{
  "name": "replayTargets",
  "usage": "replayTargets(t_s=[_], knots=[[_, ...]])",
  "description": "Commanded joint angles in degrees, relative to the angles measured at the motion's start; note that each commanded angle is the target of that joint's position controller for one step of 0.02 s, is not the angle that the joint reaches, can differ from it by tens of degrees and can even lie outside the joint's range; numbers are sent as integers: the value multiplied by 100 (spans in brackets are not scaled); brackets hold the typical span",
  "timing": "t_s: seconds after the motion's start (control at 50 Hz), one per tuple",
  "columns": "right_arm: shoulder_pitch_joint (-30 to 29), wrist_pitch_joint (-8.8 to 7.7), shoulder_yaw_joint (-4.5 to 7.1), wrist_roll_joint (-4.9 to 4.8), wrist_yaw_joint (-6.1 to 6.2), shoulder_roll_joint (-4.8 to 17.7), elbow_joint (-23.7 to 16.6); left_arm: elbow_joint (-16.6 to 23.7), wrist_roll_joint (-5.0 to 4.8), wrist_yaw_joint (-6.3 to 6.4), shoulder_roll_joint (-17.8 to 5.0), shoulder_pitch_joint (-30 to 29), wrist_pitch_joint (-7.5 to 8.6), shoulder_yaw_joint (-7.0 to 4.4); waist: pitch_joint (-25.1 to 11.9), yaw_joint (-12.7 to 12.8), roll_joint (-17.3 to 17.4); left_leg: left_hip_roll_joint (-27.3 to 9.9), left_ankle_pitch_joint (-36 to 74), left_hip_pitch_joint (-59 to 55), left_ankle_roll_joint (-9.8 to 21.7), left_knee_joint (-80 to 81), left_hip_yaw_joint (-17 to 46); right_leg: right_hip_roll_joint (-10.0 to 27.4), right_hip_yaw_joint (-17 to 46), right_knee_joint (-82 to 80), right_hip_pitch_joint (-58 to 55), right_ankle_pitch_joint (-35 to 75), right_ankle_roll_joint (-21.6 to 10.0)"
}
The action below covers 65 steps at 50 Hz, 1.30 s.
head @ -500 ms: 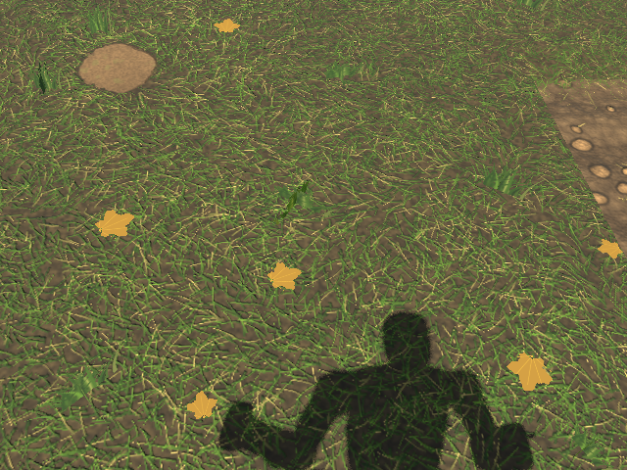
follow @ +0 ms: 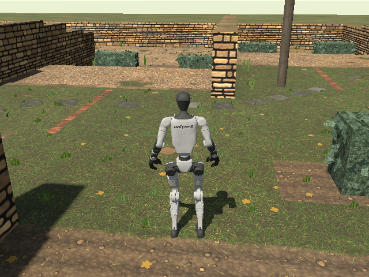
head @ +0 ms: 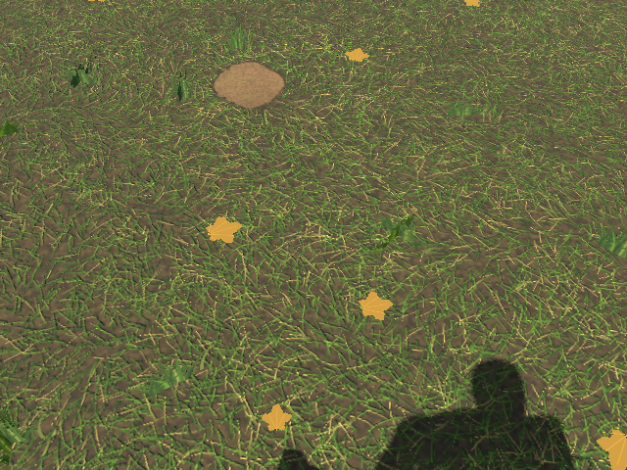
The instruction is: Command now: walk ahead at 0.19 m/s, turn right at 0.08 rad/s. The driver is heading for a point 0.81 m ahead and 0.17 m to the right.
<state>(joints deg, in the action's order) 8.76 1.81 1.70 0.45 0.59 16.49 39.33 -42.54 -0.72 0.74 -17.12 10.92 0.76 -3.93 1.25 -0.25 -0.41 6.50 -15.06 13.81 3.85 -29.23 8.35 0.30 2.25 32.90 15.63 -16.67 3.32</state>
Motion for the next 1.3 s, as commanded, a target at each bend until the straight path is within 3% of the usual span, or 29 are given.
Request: replayTargets(t_s=[0.02, 0.04, 0.06, 0.08, 0.1, 0.18, 0.26, 0.34, 0.38, 0.4, 0.42, 0.44, 0.46, 0.48, 0.52, 0.66, 0.78, 0.84, 0.86, 0.88, 0.9, 0.92, 0.94, 0.96, 1.0, 1.02, 1.08, 1.2, 1.3], knots=[[152, -154, 143, 34, -31, 770, -167, 384, -36, -40, -453, -132, 242, -21, -23, -80, 611, -1244, -2067, 481, 544, 894, 1320, 24, 52, -705, -681, -143, -452], [54, -237, 87, 54, -31, 601, -213, 325, -31, -22, -626, 207, 296, -29, -12, -8, 149, -1007, -1809, 786, 364, 139, 910, 563, 812, -1008, -916, -279, -771], [-16, -350, 93, 21, -32, 481, -401, 146, 9, -34, -1195, 540, 313, -180, 96, -140, -889, -192, -1495, 1470, -2, -823, -366, 1106, 2017, -1526, -1044, -1227, -1408], [-399, -481, 159, -45, 7, 714, -503, 104, 11, -91, -1221, 806, 342, -218, 465, 173, -1209, -192, -1555, 2136, -194, -1474, -676, 1794, 3419, -2186, -1115, -1683, -1948], [-777, -570, 249, -159, 8, 955, -603, 43, 39, -93, -1059, 1063, 377, -172, 669, 406, -1098, -376, -1845, 2707, -240, -2105, -428, 1978, 3790, -2348, -1314, -1644, -2093], [-885, -785, 247, -97, -189, 672, -583, 48, -71, 8, -855, 1132, 361, -131, 319, 390, -680, -689, -677, 2975, -349, -1970, -448, 1273, 2555, -2219, -2028, -354, -1633], [-1085, -837, 136, -95, -316, 241, -628, 200, -88, 93, -899, 1049, 168, -177, 123, 420, -879, -368, 61, 1456, -605, -657, -843, 726, 1719, -2080, -1024, 436, -1469], [-545, -820, 301, -213, -240, 616, -532, 344, -126, 85, -1001, 939, 123, -229, 9, 34, -897, -405, 824, -94, -586, 109, -705, 829, 1998, -1785, -161, 285, -1202], [344, -816, 445, -217, -117, 884, -359, 425, -70, 59, -676, 856, 165, -136, -318, -444, -747, -693, 666, -1395, -353, 345, -543, 478, 1820, -861, 405, 446, -881], [1293, -806, 543, -126, -40, 1272, -252, 538, 67, 26, -188, 862, 189, 17, -1104, -795, 142, -1782, -139, -2575, 16, 556, 556, 27, 1236, 942, 967, -264, -616], [1572, -749, 638, 41, -111, 1790, -118, 885, -151, 61, 72, 1269, 264, 100, -1512, -482, 2105, -2975, -2132, -3195, 807, 1543, 3385, -481, 709, 2631, 2357, -1808, -426], [1161, -765, 511, 34, -138, 1267, -172, 665, -275, 80, -522, 1299, 261, -47, -822, -370, 1499, -2984, -2793, -2611, 869, 1788, 3533, -27, 841, 3531, 2852, -1468, -396], [913, -766, 417, -30, -113, 902, -194, 646, -233, 50, -759, 923, 240, -115, -206, -364, 1021, -2774, -2088, -2093, 724, 1708, 2581, 169, 726, 3710, 3005, -934, -443], [736, -771, 362, -15, -107, 722, -195, 562, -168, 37, -684, 827, 216, -109, -31, -287, 589, -2483, -1101, -1733, 624, 1701, 1782, 331, 662, 3659, 2794, -504, -433], [598, -763, 313, 47, -75, 551, -108, 598, -119, -37, -521, 626, 200, -107, 146, -179, 596, -2122, 141, -1301, 501, 1840, 751, 552, 594, 3436, 2571, -7, -431], [648, -804, 393, -29, -48, 785, 177, 1004, -63, -222, -189, -223, 183, 53, 345, -218, 373, -2043, 1858, -1157, 640, 2147, -743, 597, 226, 1941, 2764, 1174, -234], [1048, -676, 432, -142, -10, 1067, 493, 1371, -90, -459, -177, -1213, 252, 107, 490, -422, 297, -2109, 2945, -1592, 376, 1895, -1563, 316, -445, 411, 2181, 1655, -581], [1207, -544, 478, -181, 46, 1308, 553, 1362, -47, -473, -511, -714, 207, -70, -148, 46, 575, -2169, 5772, -1943, 257, 562, -1783, -276, -799, 288, 991, 878, -998], [1236, -511, 446, -190, 53, 1295, 587, 1194, -62, -419, -705, 59, 187, -201, -587, 529, 504, -2124, 5949, -1606, 188, -351, -1825, -445, -757, 35, -188, 1029, -1210], [1205, -533, 370, -160, 66, 1198, 555, 978, -60, -297, -935, 965, 127, -337, -978, 1044, 315, -1970, 5006, -555, 38, -1635, -1858, -233, -286, -155, -1780, 1229, -1403], [1870, -603, 97, 32, -25, 347, 317, 877, 4, -203, -1565, 1230, 122, -412, -1754, 486, -1174, -1064, -477, 1893, -284, -4044, -1783, 1542, 2536, -157, -4097, 819, -2209], [1757, -754, 111, -150, -103, 721, 428, 1023, 25, -195, -1230, 1437, 177, -305, -2882, 786, -774, -593, -1946, 2355, -277, -5165, -448, 2376, 4537, -1090, -4296, 80, -2712], [944, -794, 265, -403, -131, 1131, 188, 928, 69, -235, -967, 1150, 240, -205, -1933, 905, -355, -861, -1495, 2768, -234, -5245, -213, 2123, 3499, -1352, -3562, 236, -2315], [640, -819, 215, -437, -122, 995, 42, 834, 54, -241, -876, 833, 291, -171, -1087, 663, -224, -1109, -992, 2767, -203, -4774, -290, 1876, 2546, -1484, -2561, 654, -2075], [779, -721, 235, -259, -67, 868, 179, 764, 127, -254, -507, 305, 404, -65, -457, 173, -146, -1466, -338, 2216, -261, -4133, -282, 1433, 1482, -1834, -1265, 1431, -1793], [1037, -625, 233, -262, -70, 798, 275, 736, 160, -263, -487, 212, 462, -73, -444, 25, -342, -1508, -179, 1841, -332, -4075, -240, 1407, 1256, -2047, -876, 1545, -1829], [1099, -425, 216, -236, -38, 561, 375, 503, 140, -256, -452, 97, 622, -100, -140, -119, -196, -1522, 180, 1876, -506, -3634, -197, 1275, 457, -2462, -447, 1814, -1749], [210, -505, 156, -187, -140, 338, 115, 214, 156, -124, -601, 240, 616, -131, 220, 197, -189, -1348, 2055, 2284, -539, -1699, -365, 1021, -661, -2655, -839, 2099, -1363], [-651, -530, 83, -169, -324, 235, -320, -94, 50, -76, -815, 726, 448, -202, 510, 552, -73, -1237, 1852, 2752, -300, -771, -745, 1410, -913, -2427, -1864, 2489, -1312]])
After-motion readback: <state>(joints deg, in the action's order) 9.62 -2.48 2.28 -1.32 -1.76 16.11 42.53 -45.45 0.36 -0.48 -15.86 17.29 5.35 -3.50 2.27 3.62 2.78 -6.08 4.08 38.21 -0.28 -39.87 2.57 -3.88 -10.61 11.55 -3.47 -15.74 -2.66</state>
